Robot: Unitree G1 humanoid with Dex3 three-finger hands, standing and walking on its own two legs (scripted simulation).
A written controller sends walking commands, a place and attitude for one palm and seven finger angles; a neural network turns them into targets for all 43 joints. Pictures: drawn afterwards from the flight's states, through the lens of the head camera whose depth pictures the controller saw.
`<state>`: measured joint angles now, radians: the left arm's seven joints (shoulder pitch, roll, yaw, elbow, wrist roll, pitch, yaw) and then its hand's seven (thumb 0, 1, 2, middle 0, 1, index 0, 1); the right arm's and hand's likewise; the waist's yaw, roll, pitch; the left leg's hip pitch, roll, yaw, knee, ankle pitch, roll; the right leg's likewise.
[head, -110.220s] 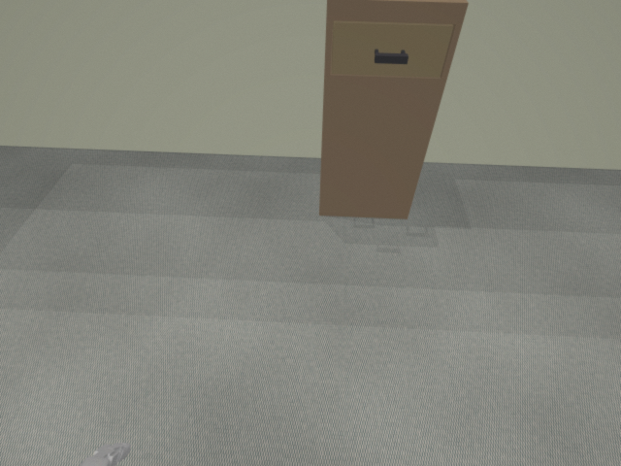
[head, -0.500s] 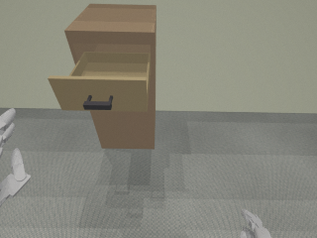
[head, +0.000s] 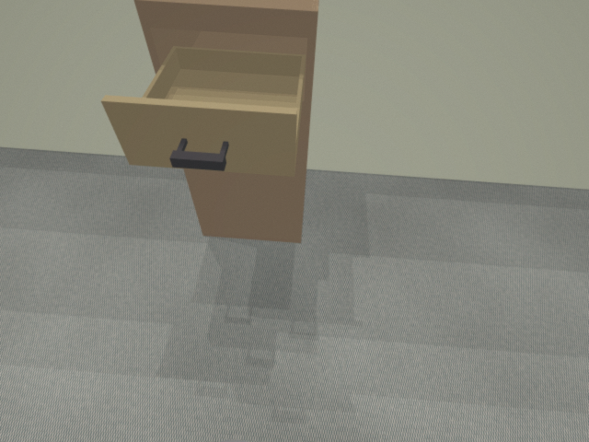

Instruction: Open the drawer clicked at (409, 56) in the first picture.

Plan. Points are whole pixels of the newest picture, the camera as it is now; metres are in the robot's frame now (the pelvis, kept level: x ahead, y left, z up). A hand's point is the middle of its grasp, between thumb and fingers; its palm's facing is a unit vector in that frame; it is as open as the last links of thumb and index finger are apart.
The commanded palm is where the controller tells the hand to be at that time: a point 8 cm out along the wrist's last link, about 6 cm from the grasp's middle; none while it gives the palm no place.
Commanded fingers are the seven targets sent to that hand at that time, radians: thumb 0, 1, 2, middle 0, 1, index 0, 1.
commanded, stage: let the arm hang, fingers relaxed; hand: left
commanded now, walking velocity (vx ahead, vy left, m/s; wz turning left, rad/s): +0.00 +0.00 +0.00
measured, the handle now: (201, 152) +0.61 +0.21 +0.00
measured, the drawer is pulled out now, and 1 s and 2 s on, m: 0.30 0.30 0.30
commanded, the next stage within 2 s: look to check the result in 0.76 s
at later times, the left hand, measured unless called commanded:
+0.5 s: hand out of the picture +0.05 +0.21 -0.15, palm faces -0.01 -0.97 -0.25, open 7.4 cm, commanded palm none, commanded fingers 0.00 0.90 0.90 -0.20 -0.30 -0.20 -0.30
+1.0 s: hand out of the picture +0.05 +0.20 -0.15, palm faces -0.03 -0.96 -0.27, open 7.4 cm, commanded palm none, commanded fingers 0.00 0.90 0.90 -0.20 -0.30 -0.20 -0.30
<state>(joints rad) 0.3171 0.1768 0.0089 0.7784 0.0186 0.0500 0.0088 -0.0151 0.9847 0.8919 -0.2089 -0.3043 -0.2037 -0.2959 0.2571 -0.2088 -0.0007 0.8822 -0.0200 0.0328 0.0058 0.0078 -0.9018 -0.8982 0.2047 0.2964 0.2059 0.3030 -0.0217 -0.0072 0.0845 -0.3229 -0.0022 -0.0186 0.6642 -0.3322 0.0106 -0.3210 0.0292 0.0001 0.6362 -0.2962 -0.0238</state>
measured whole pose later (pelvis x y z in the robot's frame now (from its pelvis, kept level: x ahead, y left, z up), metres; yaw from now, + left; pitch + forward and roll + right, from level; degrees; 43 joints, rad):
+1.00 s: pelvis +0.01 +0.00 +0.02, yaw -2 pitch -2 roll +0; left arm 0.19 0.22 0.03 1.12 0.01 0.00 0.02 0.01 0.91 0.89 -0.20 -0.30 -0.20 -0.30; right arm 0.21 -0.22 -0.02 1.12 -0.02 0.00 -0.02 0.00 -0.90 -0.90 0.20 0.30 0.20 0.30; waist -0.01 0.02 0.10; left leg -0.14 0.00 0.02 0.38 -0.20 0.00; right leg -0.17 0.03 0.04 0.39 -0.18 -0.02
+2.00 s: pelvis +0.03 +0.00 +0.03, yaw -2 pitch -2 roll +0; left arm 0.09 0.32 0.03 1.10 0.01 -0.01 0.01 0.01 0.91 0.89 -0.20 -0.30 -0.20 -0.30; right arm 0.09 -0.32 -0.02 1.10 -0.02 0.00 0.00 0.00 -0.90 -0.90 0.21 0.30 0.21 0.30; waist -0.01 0.00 0.10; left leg -0.09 0.00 0.01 0.31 -0.19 0.00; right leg -0.11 0.03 0.04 0.32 -0.17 -0.02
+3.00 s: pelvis +0.03 +0.00 +0.03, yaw -1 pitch -2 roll +0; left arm 0.09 0.33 0.02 1.11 0.02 -0.01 0.01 0.01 0.91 0.89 -0.20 -0.30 -0.20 -0.30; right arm 0.09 -0.33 -0.02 1.11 -0.02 -0.01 0.00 0.01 -0.90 -0.90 0.21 0.30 0.21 0.30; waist -0.01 -0.01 0.09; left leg -0.07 -0.01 0.01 0.29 -0.18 0.01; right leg -0.10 0.02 0.04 0.30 -0.17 -0.01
